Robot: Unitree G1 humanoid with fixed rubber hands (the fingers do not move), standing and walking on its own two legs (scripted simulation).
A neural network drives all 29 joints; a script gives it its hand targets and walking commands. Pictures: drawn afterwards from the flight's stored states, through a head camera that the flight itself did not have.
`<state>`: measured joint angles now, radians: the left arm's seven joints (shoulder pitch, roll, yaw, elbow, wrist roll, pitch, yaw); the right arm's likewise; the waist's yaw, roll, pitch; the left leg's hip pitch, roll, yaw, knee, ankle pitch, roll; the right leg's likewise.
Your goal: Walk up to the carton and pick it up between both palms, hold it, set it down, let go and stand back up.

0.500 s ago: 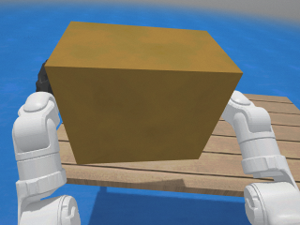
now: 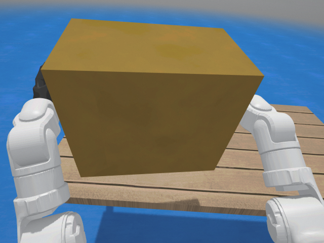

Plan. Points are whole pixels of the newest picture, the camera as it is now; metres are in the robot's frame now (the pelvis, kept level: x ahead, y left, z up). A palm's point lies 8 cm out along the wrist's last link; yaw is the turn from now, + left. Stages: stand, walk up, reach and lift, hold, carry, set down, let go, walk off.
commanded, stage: hold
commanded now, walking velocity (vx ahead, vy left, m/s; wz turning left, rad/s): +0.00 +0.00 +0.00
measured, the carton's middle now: (151, 103) +0.37 +0.02 +0.24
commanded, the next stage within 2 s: none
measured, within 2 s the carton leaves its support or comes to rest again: neither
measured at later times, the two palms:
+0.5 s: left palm (39, 98) +0.33 +0.22 +0.28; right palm (242, 94) +0.35 -0.18 +0.27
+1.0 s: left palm (44, 94) +0.34 +0.22 +0.28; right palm (244, 95) +0.35 -0.19 +0.27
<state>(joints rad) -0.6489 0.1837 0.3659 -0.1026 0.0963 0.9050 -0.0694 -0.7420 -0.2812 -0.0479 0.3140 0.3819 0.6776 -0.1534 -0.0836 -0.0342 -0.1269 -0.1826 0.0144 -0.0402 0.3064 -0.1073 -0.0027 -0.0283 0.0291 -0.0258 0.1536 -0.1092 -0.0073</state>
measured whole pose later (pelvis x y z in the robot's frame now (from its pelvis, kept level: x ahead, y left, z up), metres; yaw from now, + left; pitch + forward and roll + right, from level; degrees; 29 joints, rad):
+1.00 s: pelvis +0.00 +0.00 +0.00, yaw +1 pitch -2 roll -2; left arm -0.72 0.21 0.36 -0.03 0.12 0.95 -0.09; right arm -0.80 -0.29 -0.05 0.38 0.41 0.73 -0.18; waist -0.09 -0.04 -0.14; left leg -0.18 0.01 -0.06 0.32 -0.11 -0.01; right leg -0.02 0.03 -0.04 0.17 -0.12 -0.01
